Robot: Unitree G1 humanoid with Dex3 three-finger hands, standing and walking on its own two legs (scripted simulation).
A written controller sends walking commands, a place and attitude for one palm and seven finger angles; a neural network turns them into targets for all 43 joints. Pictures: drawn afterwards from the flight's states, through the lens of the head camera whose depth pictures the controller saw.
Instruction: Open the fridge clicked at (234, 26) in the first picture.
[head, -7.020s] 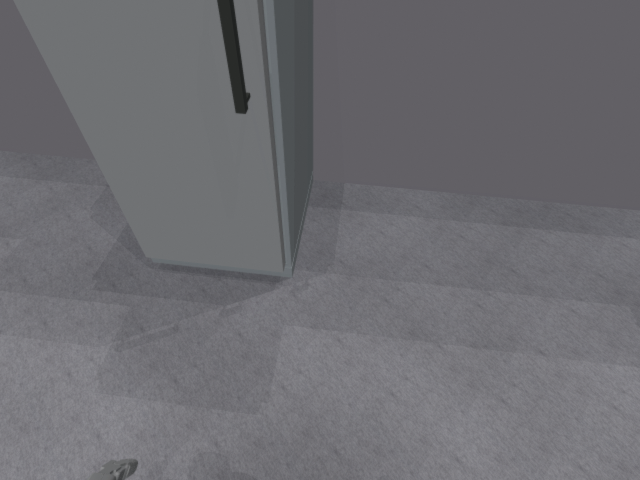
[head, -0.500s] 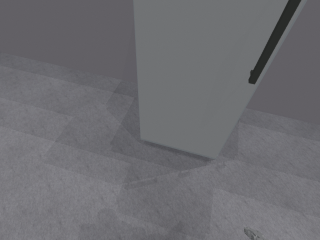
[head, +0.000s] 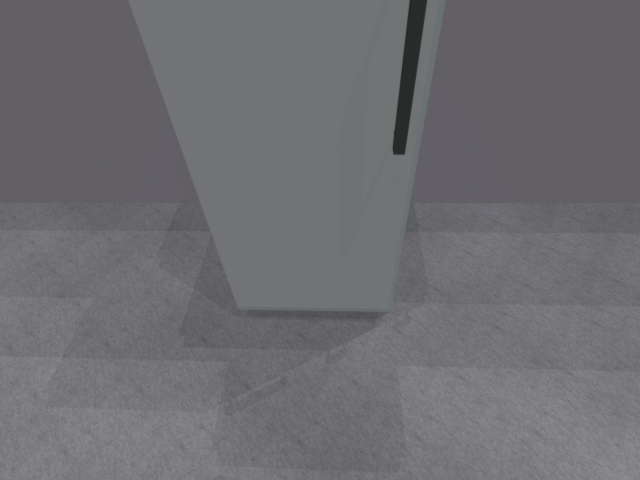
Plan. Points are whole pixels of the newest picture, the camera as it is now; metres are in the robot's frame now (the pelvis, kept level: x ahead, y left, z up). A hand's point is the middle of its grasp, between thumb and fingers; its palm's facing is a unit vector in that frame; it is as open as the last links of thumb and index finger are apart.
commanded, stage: take the last steps up to it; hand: right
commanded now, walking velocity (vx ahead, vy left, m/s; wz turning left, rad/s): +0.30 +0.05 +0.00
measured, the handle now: (411, 37) +0.74 -0.14 +0.22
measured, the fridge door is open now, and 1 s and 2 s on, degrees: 0 0 0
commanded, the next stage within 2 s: come to a stop and stand still in 0.66 s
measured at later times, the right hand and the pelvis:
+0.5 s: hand (415, 441) +0.22 -0.13 -0.16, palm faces +0.03 +0.98 -0.19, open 7.3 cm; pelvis +0.14 +0.05 -0.01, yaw +0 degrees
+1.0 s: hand (422, 442) +0.22 -0.14 -0.19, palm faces +0.07 +0.99 -0.13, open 7.3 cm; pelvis +0.26 +0.01 +0.00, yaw +1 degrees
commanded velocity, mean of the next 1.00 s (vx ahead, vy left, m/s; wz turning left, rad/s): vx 0.10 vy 0.04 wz -0.01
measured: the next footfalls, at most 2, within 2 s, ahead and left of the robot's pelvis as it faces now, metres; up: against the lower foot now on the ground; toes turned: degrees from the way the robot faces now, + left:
left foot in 0.40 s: +0.22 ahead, +0.15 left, +0.00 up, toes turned +8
right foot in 0.82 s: +0.36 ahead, -0.07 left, +0.00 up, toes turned -9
